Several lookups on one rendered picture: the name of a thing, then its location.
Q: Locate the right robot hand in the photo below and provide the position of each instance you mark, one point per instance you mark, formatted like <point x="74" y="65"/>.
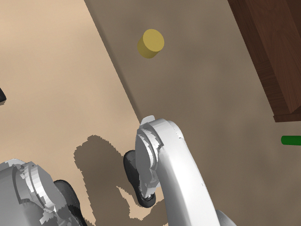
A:
<point x="223" y="219"/>

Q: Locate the right robot foot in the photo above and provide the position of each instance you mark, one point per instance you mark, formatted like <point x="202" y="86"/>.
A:
<point x="133" y="178"/>

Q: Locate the left robot foot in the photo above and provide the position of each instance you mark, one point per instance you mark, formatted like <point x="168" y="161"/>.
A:
<point x="71" y="200"/>

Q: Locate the bookshelf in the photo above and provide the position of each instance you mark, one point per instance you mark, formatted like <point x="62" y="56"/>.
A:
<point x="271" y="30"/>

